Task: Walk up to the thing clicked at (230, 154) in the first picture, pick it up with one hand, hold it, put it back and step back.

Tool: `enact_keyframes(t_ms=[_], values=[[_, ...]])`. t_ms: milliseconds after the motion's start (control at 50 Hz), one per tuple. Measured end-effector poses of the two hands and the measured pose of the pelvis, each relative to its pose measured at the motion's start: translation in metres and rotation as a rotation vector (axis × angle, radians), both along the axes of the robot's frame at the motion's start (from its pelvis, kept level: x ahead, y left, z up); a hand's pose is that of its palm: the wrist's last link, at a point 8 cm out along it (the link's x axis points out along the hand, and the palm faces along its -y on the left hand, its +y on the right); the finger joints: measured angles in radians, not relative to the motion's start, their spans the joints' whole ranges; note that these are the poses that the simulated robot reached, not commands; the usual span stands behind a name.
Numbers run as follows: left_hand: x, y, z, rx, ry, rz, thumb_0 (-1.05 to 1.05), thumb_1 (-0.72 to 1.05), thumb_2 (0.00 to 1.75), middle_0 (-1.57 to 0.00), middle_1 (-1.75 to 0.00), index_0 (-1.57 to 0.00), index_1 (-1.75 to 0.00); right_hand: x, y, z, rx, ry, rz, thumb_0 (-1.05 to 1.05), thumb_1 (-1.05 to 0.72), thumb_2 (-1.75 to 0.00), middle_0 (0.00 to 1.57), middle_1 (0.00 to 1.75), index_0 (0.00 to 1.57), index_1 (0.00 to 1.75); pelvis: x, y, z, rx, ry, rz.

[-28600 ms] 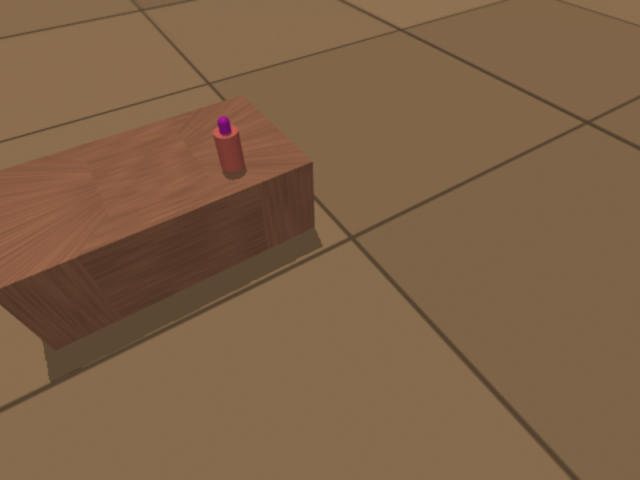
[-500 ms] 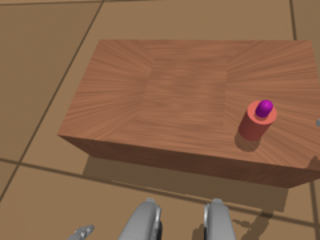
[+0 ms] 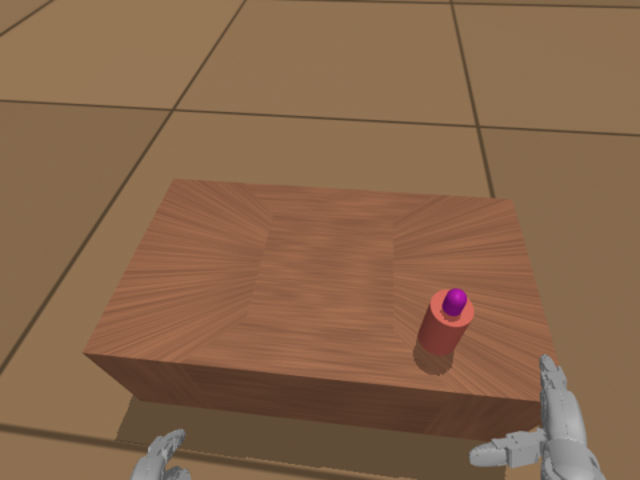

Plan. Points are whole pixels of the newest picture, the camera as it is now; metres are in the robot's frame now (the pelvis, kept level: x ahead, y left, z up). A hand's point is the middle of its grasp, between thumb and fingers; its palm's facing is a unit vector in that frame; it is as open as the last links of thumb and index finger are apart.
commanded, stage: home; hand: right
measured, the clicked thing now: (447, 317) +0.49 -0.23 -0.27
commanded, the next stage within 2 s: none
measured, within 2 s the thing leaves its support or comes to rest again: neither
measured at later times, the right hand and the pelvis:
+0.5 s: hand (467, 473) +0.17 -0.15 -0.06, palm faces +0.16 +0.95 -0.26, open 17.4 cm; pelvis +0.00 +0.03 +0.00, yaw -1 degrees
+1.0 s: hand out of the picture +0.16 -0.17 -0.07, palm faces +0.15 +0.96 -0.26, open 17.7 cm; pelvis -0.01 +0.01 -0.01, yaw +0 degrees
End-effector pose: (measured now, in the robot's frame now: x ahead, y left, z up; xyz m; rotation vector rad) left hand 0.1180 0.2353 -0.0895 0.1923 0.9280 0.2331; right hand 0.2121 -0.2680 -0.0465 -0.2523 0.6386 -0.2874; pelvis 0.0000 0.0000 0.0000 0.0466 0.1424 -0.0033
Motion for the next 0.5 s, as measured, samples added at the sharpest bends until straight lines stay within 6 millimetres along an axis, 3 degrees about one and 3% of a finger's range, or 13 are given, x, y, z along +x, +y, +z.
enact_keyframes(t_ms=[140,240,360,500], values=[[0.043,0.001,0.013,-0.025,-0.141,-0.049,0.01,0.90,0.90,-0.20,-0.30,-0.20,-0.29,-0.052,0.052,0.002,0.083,0.051,0.041,-0.01,0.52,-0.07,0.06,0.06,0.06,0.05,0.003,0.012,0.003,-0.017,-0.033,-0.008],[0.059,0.009,0.023,0.007,-0.197,-0.082,0.01,0.90,0.90,-0.20,-0.30,-0.20,-0.29,-0.076,0.068,0.000,0.119,0.073,0.008,-0.01,0.51,-0.08,0.06,0.06,0.07,0.06,0.001,0.023,0.001,-0.023,-0.046,-0.022],[0.060,0.022,0.028,0.046,-0.238,-0.091,0.01,0.90,0.90,-0.20,-0.30,-0.20,-0.30,-0.077,0.064,0.004,0.086,0.052,-0.016,-0.01,0.50,-0.08,0.06,0.06,0.07,0.06,-0.002,0.030,-0.002,-0.026,-0.052,-0.031],[0.040,0.029,0.021,0.048,-0.224,-0.062,0.01,0.90,0.90,-0.20,-0.30,-0.20,-0.30,-0.069,0.069,0.012,0.069,0.027,0.020,-0.01,0.52,-0.07,0.06,0.06,0.06,0.05,-0.004,0.030,-0.003,-0.029,-0.048,-0.021]])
